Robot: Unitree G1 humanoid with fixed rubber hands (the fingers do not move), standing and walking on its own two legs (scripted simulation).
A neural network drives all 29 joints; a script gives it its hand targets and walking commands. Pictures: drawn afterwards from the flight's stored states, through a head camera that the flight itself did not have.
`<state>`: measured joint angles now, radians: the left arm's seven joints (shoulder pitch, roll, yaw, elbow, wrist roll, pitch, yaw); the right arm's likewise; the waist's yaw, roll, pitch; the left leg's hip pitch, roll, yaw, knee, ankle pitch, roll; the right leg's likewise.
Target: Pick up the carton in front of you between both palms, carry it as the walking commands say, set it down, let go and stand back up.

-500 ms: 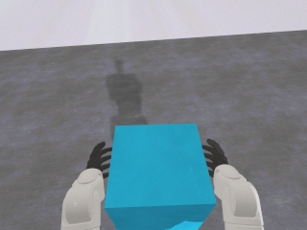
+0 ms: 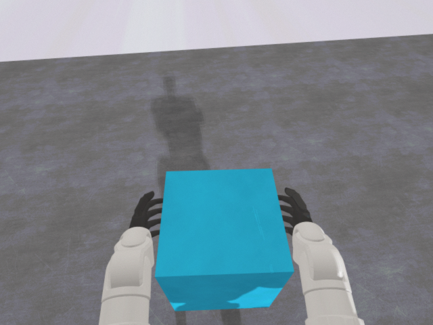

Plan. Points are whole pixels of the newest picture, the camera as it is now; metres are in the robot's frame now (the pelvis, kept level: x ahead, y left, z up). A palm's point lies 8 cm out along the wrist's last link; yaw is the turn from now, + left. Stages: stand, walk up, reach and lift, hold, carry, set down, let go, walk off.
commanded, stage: carry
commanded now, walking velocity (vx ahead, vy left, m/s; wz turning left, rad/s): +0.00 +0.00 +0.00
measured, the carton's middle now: (220, 243) +0.30 +0.00 -0.05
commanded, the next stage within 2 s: hold in 0.92 s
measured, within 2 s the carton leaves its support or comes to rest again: neither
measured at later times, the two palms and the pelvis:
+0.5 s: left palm (147, 239) +0.27 +0.13 +0.04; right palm (312, 234) +0.27 -0.16 +0.04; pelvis -0.01 -0.01 +0.00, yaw +0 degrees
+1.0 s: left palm (154, 242) +0.26 +0.12 +0.03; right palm (321, 240) +0.26 -0.18 +0.03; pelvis -0.02 -0.02 +0.01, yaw -4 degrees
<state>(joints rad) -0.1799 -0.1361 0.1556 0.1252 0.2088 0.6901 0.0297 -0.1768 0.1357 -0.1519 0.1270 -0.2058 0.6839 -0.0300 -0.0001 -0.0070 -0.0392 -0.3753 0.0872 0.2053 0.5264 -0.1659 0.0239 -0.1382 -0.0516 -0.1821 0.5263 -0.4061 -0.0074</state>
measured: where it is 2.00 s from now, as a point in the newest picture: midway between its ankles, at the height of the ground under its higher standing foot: outside the picture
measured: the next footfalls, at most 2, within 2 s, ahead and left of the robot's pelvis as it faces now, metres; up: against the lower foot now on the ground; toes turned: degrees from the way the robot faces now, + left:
none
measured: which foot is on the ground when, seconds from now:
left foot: down 0.00-1.00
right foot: down 0.00-1.00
